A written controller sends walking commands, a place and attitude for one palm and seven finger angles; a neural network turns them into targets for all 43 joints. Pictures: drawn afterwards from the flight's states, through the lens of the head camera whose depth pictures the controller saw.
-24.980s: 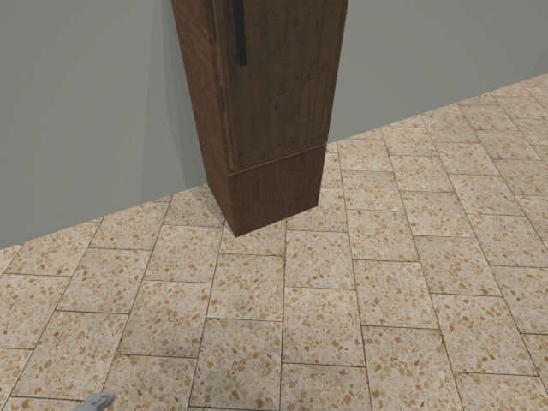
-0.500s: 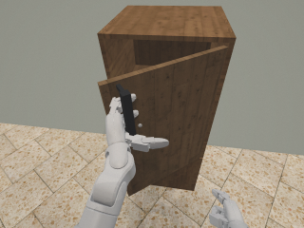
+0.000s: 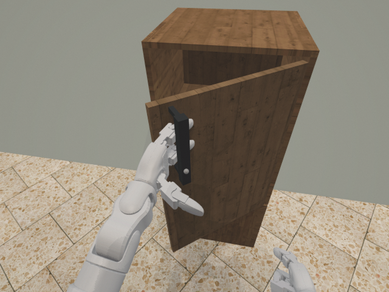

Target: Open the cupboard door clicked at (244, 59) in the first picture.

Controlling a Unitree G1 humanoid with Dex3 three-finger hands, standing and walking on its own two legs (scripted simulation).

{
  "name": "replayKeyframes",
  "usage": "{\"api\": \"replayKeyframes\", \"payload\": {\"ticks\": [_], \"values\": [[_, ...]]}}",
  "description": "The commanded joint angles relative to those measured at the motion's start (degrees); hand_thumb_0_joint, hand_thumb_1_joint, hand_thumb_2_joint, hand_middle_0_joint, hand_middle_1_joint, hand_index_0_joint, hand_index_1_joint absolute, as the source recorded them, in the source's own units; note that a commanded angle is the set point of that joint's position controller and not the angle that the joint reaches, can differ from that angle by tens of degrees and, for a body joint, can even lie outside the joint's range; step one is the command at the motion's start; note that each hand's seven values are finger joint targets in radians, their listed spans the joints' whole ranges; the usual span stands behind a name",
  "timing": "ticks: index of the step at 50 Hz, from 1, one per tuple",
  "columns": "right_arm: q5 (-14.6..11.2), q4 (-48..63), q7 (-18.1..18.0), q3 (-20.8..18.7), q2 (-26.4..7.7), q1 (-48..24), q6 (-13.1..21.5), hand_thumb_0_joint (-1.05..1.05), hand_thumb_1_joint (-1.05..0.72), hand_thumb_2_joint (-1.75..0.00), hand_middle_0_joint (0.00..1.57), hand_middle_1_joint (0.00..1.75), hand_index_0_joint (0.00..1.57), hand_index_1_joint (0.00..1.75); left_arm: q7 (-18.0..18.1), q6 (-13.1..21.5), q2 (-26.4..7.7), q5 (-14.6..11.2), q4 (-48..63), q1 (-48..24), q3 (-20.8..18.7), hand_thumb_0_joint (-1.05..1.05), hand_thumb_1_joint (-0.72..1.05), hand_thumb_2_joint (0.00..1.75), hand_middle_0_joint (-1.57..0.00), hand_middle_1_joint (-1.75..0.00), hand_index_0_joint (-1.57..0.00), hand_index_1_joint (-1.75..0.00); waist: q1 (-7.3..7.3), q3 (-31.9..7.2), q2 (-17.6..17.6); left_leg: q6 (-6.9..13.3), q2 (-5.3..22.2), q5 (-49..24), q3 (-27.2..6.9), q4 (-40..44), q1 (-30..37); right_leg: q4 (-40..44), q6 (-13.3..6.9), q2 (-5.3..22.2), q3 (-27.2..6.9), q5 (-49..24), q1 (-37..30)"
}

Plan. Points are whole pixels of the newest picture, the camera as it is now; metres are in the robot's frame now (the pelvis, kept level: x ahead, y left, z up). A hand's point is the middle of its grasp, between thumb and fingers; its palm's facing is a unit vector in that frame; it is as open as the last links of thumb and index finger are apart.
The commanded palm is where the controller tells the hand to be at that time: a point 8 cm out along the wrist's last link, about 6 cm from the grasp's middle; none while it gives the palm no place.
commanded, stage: slide the hand sideways off the handle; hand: left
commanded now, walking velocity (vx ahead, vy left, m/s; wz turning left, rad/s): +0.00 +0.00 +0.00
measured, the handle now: (179, 147) +0.35 +0.07 +0.15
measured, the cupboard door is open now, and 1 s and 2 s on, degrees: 39 38 38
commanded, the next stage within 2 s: draw the hand back to the body in 0.94 s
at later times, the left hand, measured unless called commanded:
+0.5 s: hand (177, 180) +0.27 +0.06 +0.15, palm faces -0.10 -0.99 -0.04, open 15.9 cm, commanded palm +0.23 +0.14 +0.15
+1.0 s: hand (125, 204) +0.22 +0.15 +0.15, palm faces -0.02 -1.00 -0.09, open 16.3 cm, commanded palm +0.18 +0.19 +0.15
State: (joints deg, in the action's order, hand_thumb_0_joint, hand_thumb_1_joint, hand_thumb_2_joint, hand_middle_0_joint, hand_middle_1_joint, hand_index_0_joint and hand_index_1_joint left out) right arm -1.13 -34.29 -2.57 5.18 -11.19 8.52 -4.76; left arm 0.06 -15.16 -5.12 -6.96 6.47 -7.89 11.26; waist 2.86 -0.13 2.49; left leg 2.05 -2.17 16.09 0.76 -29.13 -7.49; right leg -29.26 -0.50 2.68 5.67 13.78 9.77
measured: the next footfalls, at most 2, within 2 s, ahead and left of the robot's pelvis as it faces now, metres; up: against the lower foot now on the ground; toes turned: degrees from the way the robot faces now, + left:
none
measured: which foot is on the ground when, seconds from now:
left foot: down 0.00-1.00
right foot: down 0.00-1.00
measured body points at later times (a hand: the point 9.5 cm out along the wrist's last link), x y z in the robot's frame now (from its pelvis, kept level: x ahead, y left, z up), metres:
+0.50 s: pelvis +0.01 -0.04 +0.00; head -0.03 -0.06 +0.45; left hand +0.27 +0.12 +0.16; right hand +0.21 -0.24 -0.07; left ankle +0.00 +0.09 -0.74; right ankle +0.03 -0.12 -0.74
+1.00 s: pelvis +0.01 -0.04 +0.00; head -0.02 -0.06 +0.45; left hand +0.21 +0.20 +0.15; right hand +0.21 -0.26 -0.06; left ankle +0.00 +0.09 -0.74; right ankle +0.03 -0.12 -0.74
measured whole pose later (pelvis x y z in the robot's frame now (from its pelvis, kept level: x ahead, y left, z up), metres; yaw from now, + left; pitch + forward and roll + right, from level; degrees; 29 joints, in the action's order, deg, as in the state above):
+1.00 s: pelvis +0.01 -0.04 +0.00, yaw -1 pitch -5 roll -1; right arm -2.3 -33.6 -4.4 3.7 -14.9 12.5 10.2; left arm -15.1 -6.5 -16.1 -17.9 21.4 21.2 -12.9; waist 2.7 -1.3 4.2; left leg -1.1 2.3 18.0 -0.4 -30.4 -7.8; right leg -27.5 -3.3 -1.9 6.8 14.3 8.9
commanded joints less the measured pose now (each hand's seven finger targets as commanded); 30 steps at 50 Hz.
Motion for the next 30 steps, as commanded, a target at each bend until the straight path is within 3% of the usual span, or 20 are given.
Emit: {"api": "replayKeyframes", "payload": {"ticks": [1, 3, 9, 11, 13, 17, 20, 21, 22, 25, 27, 30], "values": [[-0.4, 11.0, 0.6, -2.2, -4.7, -12.4, 4.5, 0.00, -0.90, -0.90, 0.20, 0.30, 0.20, 0.30, 1.1, 2.2, 5.8, -1.6, 14.4, -15.6, -0.1, 0.00, -0.50, 0.30, -0.15, -0.30, -0.15, -0.30, -0.76, -7.3, -3.1, -2.6, 2.7, -5.1, -5.4, 7.2, -0.4, 2.8, -2.3, -2.8, -0.1, -1.6, 0.4], [-0.1, 11.9, 1.5, -2.4, -4.5, -11.9, 4.2, 0.00, -0.90, -0.90, 0.20, 0.30, 0.20, 0.30, 2.7, 2.7, 5.4, 0.5, 17.4, -11.9, 0.2, 0.00, -0.50, 0.30, -0.15, -0.30, -0.15, -0.30, -0.26, -8.6, -2.0, -3.0, 2.7, -7.3, -4.9, 6.9, -0.5, 2.3, -2.5, -2.7, -0.4, -2.9, -0.4], [0.0, 13.1, 0.9, -1.9, -4.5, -13.1, 2.4, 0.00, -0.90, -0.90, 0.20, 0.30, 0.20, 0.30, 3.8, 2.2, -1.2, 2.2, 19.0, -9.9, -4.8, 0.00, -0.50, 0.30, -0.15, -0.30, -0.15, -0.30, -0.01, -5.8, -6.5, -1.1, 2.1, -2.3, -3.0, 6.7, -2.6, 5.5, -2.0, -2.5, -2.5, 1.8, -0.3], [0.0, 13.0, 0.4, -1.6, -4.4, -13.3, 1.9, 0.00, -0.90, -0.90, 0.20, 0.30, 0.20, 0.30, 3.8, 1.5, -3.9, 1.9, 18.1, -7.4, -8.3, 0.00, -0.50, 0.30, -0.15, -0.30, -0.15, -0.30, 0.75, -5.0, -4.8, -0.9, 1.9, -1.6, -2.6, 6.8, -3.0, 6.6, -2.1, -2.3, -3.1, 3.0, -0.6], [0.0, 13.6, 0.1, -1.4, -4.2, -13.7, 1.5, 0.00, -0.90, -0.90, 0.20, 0.30, 0.20, 0.30, 3.2, 1.2, -4.5, 1.1, 20.0, -6.2, -9.5, 0.00, -0.50, 0.30, -0.15, -0.30, -0.15, -0.30, 1.04, -6.0, -3.5, -0.8, 1.6, -2.5, -2.1, 6.7, -2.5, 7.2, -2.1, -2.2, -3.7, 2.3, -2.0], [-0.2, 13.2, -0.6, -1.1, -4.2, -13.5, 1.0, 0.00, -0.90, -0.90, 0.20, 0.30, 0.20, 0.30, 2.0, 0.5, -7.3, -1.0, 19.5, -1.7, -14.5, 0.00, -0.50, 0.30, -0.15, -0.30, -0.15, -0.30, 1.27, -5.9, -3.5, -0.7, 1.7, -3.9, -1.3, 6.7, -2.8, 9.0, -1.8, -2.0, -4.8, 1.2, -3.8], [-0.3, 13.8, -0.7, -1.7, -4.5, -12.9, 1.5, 0.00, -0.90, -0.90, 0.20, 0.30, 0.20, 0.30, 0.8, 0.9, -9.4, -2.3, 23.2, 3.2, -17.3, 0.00, -0.50, 0.30, -0.15, -0.30, -0.15, -0.30, 1.62, -8.7, -4.7, -0.4, 1.7, -7.5, -0.4, 5.8, -2.0, 8.7, -1.4, -1.9, -5.8, -4.0, -6.8], [-0.3, 13.6, -0.6, -1.8, -4.5, -12.6, 1.5, 0.00, -0.90, -0.90, 0.20, 0.30, 0.20, 0.30, 0.3, 1.1, -9.7, -2.7, 22.1, 6.9, -18.5, 0.00, -0.50, 0.30, -0.15, -0.30, -0.15, -0.30, 1.92, -8.0, -4.1, -0.4, 1.9, -8.0, -0.3, 5.5, -2.1, 8.7, -1.5, -2.1, -5.5, -4.9, -6.5], [-0.5, 13.6, -0.6, -1.8, -4.8, -11.9, 1.7, 0.00, -0.90, -0.90, 0.20, 0.30, 0.20, 0.30, -0.4, 1.5, -9.4, -3.0, 22.9, 7.9, -18.2, 0.00, -0.50, 0.30, -0.15, -0.30, -0.15, -0.30, 1.36, -7.5, -5.8, -0.3, 2.1, -8.5, -0.2, 5.6, -2.2, 8.6, -1.2, -2.2, -5.3, -6.1, -6.3], [-0.5, 14.3, -0.5, -2.6, -5.5, -10.4, 3.3, 0.00, -0.90, -0.90, 0.20, 0.30, 0.20, 0.30, -2.3, 3.2, -11.7, -3.7, 28.5, 12.1, -20.1, 0.00, -0.50, 0.30, -0.15, -0.30, -0.15, -0.30, 1.29, -9.8, -4.7, -0.1, 2.2, -11.6, 0.2, 4.5, -1.4, 7.5, -0.6, -2.1, -6.3, -12.3, -8.2], [-0.7, 14.3, -0.4, -2.8, -6.0, -9.4, 4.4, 0.00, -0.90, -0.90, 0.20, 0.30, 0.20, 0.30, -3.9, 4.8, -12.2, -4.3, 30.7, 14.1, -20.3, 0.00, -0.50, 0.30, -0.15, -0.30, -0.15, -0.30, 0.66, -9.1, -2.1, -0.1, 2.3, -12.4, 0.3, 4.3, -0.7, 7.1, -0.6, -2.1, -6.0, -14.2, -7.2], [-0.9, 14.1, -0.8, -3.1, -6.5, -7.7, 6.9, 0.00, -0.90, -0.90, 0.20, 0.30, 0.20, 0.30, -6.9, 7.2, -13.9, -5.4, 33.3, 15.1, -21.4, 0.00, -0.50, 0.30, -0.15, -0.30, -0.15, -0.30, -0.48, -8.6, -3.6, 0.0, 2.1, -12.3, 0.2, 2.9, -0.8, 7.6, 0.4, -1.7, -6.9, -15.6, -6.7]]}}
